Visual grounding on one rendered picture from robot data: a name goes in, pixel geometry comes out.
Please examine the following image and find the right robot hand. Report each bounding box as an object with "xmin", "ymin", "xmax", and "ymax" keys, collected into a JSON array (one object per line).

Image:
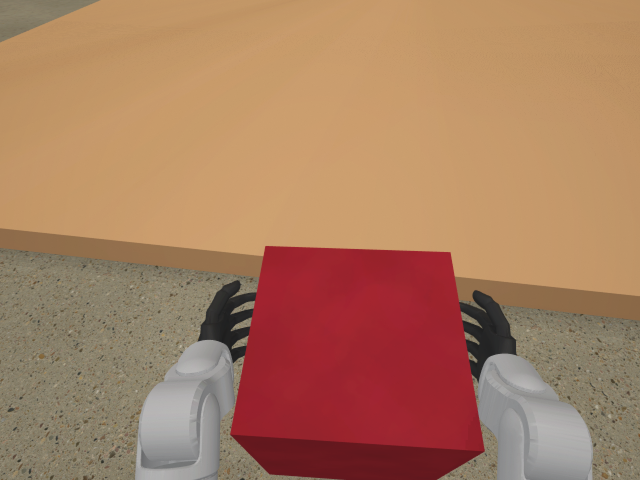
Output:
[{"xmin": 459, "ymin": 290, "xmax": 517, "ymax": 383}]

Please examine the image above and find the robot left forearm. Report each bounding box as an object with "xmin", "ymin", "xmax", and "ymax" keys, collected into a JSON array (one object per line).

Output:
[{"xmin": 135, "ymin": 340, "xmax": 235, "ymax": 480}]

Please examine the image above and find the carton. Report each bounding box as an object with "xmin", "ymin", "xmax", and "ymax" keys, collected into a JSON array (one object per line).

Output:
[{"xmin": 230, "ymin": 246, "xmax": 485, "ymax": 480}]

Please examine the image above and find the robot right forearm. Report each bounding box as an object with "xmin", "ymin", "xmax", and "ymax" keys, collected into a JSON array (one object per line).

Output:
[{"xmin": 478, "ymin": 354, "xmax": 593, "ymax": 480}]

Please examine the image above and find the left robot hand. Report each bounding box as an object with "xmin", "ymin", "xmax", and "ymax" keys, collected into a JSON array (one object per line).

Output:
[{"xmin": 198, "ymin": 280, "xmax": 256, "ymax": 363}]

